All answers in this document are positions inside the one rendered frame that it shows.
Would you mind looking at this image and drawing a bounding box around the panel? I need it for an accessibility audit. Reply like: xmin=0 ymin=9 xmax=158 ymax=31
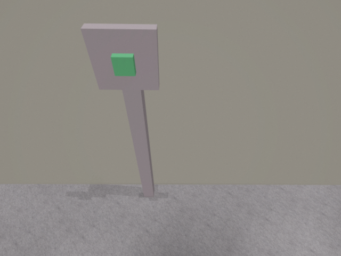
xmin=81 ymin=23 xmax=159 ymax=197

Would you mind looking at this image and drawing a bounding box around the button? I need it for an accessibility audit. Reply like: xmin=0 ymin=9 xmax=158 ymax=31
xmin=111 ymin=53 xmax=136 ymax=76

